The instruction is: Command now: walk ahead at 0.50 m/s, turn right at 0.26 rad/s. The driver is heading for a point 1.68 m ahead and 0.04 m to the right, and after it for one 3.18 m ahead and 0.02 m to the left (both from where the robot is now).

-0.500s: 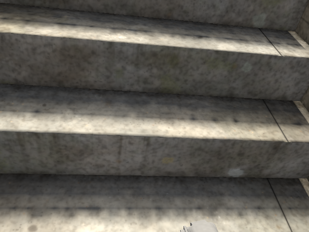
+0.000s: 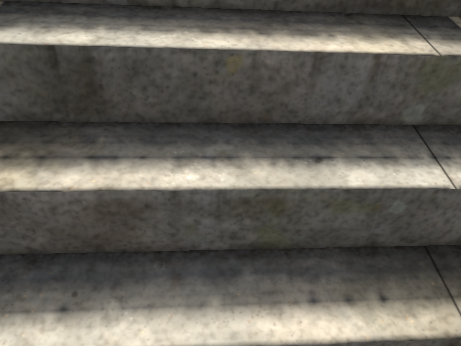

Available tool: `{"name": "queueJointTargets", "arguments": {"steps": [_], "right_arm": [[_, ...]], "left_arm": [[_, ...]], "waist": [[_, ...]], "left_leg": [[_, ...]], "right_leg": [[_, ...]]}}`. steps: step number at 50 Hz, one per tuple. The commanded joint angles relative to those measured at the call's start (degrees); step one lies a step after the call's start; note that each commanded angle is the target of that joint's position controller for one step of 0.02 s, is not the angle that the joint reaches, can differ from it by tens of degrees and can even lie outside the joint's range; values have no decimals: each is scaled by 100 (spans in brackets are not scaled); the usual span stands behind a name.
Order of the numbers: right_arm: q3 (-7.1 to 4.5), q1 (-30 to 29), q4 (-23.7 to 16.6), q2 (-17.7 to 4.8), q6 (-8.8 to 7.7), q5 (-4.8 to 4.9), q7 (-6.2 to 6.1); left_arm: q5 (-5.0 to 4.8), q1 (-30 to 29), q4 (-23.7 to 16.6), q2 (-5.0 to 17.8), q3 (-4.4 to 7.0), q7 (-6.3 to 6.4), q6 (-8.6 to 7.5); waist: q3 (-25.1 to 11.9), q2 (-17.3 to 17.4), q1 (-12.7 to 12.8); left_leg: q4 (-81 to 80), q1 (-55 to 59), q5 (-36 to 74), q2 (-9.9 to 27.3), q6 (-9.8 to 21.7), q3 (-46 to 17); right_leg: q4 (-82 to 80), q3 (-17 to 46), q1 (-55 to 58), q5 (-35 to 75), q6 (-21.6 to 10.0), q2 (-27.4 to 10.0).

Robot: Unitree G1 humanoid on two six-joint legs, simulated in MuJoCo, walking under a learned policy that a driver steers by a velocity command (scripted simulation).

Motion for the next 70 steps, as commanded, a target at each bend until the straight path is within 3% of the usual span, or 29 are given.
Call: {"name": "queueJointTargets", "arguments": {"steps": [1, 5, 7, 9, 11, 12, 13, 14, 15, 16, 18, 20, 25, 30, 35, 37, 39, 40, 41, 42, 43, 45, 48, 53, 58, 63, 65, 67, 70], "right_arm": [[505, 98, -609, 831, -24, 192, -23], [709, -1424, -1393, 695, 49, -93, -284], [789, -2819, -1823, 717, -67, -29, -342], [858, -3104, -2077, 894, -78, -120, -352], [177, -1142, -1412, -192, -85, -7, -462], [-87, 157, -1062, -739, -79, -37, -462], [-381, 1470, -608, -1418, -13, -170, -375], [-680, 2265, -101, -1917, 334, -226, -473], [-721, 2305, 194, -1687, 465, -322, -545], [-601, 1557, 418, -1106, 511, -61, -480], [-277, 792, 968, 327, 547, -100, -369], [-102, 535, 1291, 1028, 535, -145, -285], [-142, 804, 1214, 313, 461, -294, -266], [-225, 2671, 1378, -50, 461, -86, -568], [-415, 3221, 1422, -396, 560, 89, -747], [-299, 2990, 1611, -424, 416, 222, -605], [-488, 3060, 1718, -1288, 369, 103, -601], [-583, 2804, 1661, -1544, 280, 80, -609], [-624, 2226, 1325, -1418, 103, -72, -564], [-528, 2157, 1238, -379, -50, 43, -334], [-588, 1542, 1220, 53, -189, 133, -179], [-343, -401, -206, 744, -114, 123, -50], [20, 122, -623, 979, 15, 42, -140], [382, -86, -723, 1156, 332, 245, -346], [638, -2559, -1419, 888, 314, 131, -481], [234, -1152, -926, -5, 302, -36, -259], [-163, 727, -248, -784, 433, -257, -174], [-560, 1781, 634, -1366, 858, -347, -552], [6, 638, 1281, 626, 578, -209, -415]], "left_arm": [[109, -1035, -241, -941, -327, -190, -177], [-413, -216, -154, -427, -300, -155, -279], [-337, 1043, -16, -113, -141, 118, -148], [-450, 1340, -56, 252, 95, 561, 117], [-236, 1123, -206, 672, 222, 489, -113], [-298, 354, -463, 1113, 364, 434, -184], [-281, -50, -676, 968, 412, 343, -321], [-281, -177, -903, 257, 336, 151, -497], [-275, -598, -798, -332, 307, 54, -505], [-361, -1072, -1254, -774, 236, -120, -531], [-385, -1602, -2012, -1067, 4, -84, -347], [-508, -767, -1948, -1130, -94, -11, -184], [-496, -1118, -2301, -1034, -264, 330, -21], [-564, -2481, -3125, -1203, -440, 180, -197], [-420, -4328, -4318, -1537, -828, 0, -204], [-533, -3740, -4153, -1086, -601, -41, -288], [-447, -2227, -3774, -303, -184, 59, -230], [-375, -1574, -3546, 181, 14, 47, -124], [-143, -213, -3055, 863, 278, 81, 0], [-60, 940, -2378, 1314, 477, 226, 165], [-64, 1155, -2032, 1029, 496, 309, 142], [-243, -69, -1346, -393, 106, 32, -40], [-69, -745, -731, -1072, -51, -144, -239], [-10, -625, -456, -568, -206, -184, -295], [-149, 1009, -93, 242, -103, 154, -90], [-344, 1055, 98, 1087, 117, 499, -103], [-137, 286, -385, 973, 163, 332, -343], [-352, -774, -851, 50, 175, -123, -571], [-382, -1737, -2184, -917, -153, -320, -557]], "waist": [[1419, 372, -885], [1342, -109, -433], [1120, -74, 399], [125, -594, 195], [-1111, -1502, -530], [-1604, -1729, -1096], [-2228, -503, -1314], [-2374, 1640, -1256], [-2208, 2013, -1251], [-1255, 1356, -709], [917, 485, 62], [1266, 8, 703], [1347, 423, 661], [1438, 377, -148], [1042, 748, -555], [150, 988, 31], [-577, 2083, 972], [-781, 2194, 1386], [-1340, 960, 1687], [-2036, -1611, 1556], [-1910, -909, 1547], [491, -556, 661], [922, 178, -330], [1300, -84, -717], [431, -607, 264], [-835, -1917, -576], [-1393, -703, -1113], [-1111, 1660, -1139], [1334, 183, 287]], "left_leg": [[822, -1442, -164, 178, -148, 619], [-1083, -1375, 35, 1036, -710, 1931], [-2649, -1208, -523, 1091, -1083, 2789], [-4455, 665, -2277, 1039, -953, 2370], [-5189, 2472, -3008, 353, -656, 2346], [-5946, 3088, -3070, 517, -578, 1664], [-6682, 4569, -1966, 1314, -125, -22], [-9578, 6053, -2970, 2166, 555, -2811], [-11131, 6015, -4320, 2773, 993, -4949], [-11071, 5111, -4949, 2677, 484, -4463], [-10340, 3106, -3911, 2321, -70, -1914], [-10206, 2348, -2639, 1797, -639, -225], [-11106, 2376, -1316, 1812, -228, 979], [-11388, 5140, -1645, 2174, -462, 764], [-13508, 4542, -729, 2399, -47, 1146], [-12904, 4140, 4914, 1987, -104, 2248], [-11276, 5864, 9487, 2172, -249, 2093], [-10389, 6300, 9054, 2180, -373, 1935], [-8649, 4628, 7923, 1947, -415, 1398], [-6404, 2384, 1337, 531, -507, 1075], [-2513, 1524, -140, -214, -683, -434], [-218, -484, -222, 140, -261, -2], [262, -891, 491, 359, 109, 78], [1031, -2511, 623, 318, -236, 635], [-1902, -947, 256, 681, -847, 2859], [-5580, 1730, -3200, 1, -389, 2906], [-7123, 4061, -2338, 868, 59, 706], [-12008, 5330, -5010, 2471, 1188, -4920], [-10706, 2963, -3493, 2028, -122, -1588]], "right_leg": [[-2611, 1125, -1329, 1837, -291, -1152], [-3331, 1469, -1352, 932, -391, -890], [-3988, 1915, -478, 1647, -513, -1221], [-4057, 1384, 428, 4363, -486, -1562], [-2443, 1302, 2015, 10828, -604, -1738], [-1297, 1188, 2454, 11316, -589, -1824], [123, 1058, 1446, 10863, -639, -1626], [2048, 1224, -701, 6464, -441, -721], [5590, 2096, -1995, 2420, -110, 271], [7341, 2553, -2974, 2171, -169, 62], [8303, 1986, -4138, 1685, -354, -159], [8216, 1961, -4032, 1775, -422, -273], [8728, 1684, -4924, 2300, 33, -206], [8737, 1460, -7601, 1515, 258, -812], [5864, 190, -4989, 1471, 336, -1802], [4123, -890, -1400, 1035, -79, -908], [2938, -395, -451, -609, -382, -288], [1745, 422, 139, -754, -378, -361], [995, 2803, 1962, 726, -902, -1391], [-2265, 6323, 3465, -890, -1658, -2461], [-3331, 8022, 3054, -1774, -1327, -2942], [-2579, 5222, 918, -1696, -723, -2538], [-1976, 2125, -37, 864, 154, -1865], [-2614, 503, -625, 1588, 495, -1705], [-4150, 623, -171, 2390, -95, -1718], [-2122, 256, 3127, 12418, -541, -2303], [61, 560, 1960, 11632, -986, -2203], [5420, 1657, -2073, 2246, -473, 18], [8858, 2328, -4704, 1268, -643, -160]]}}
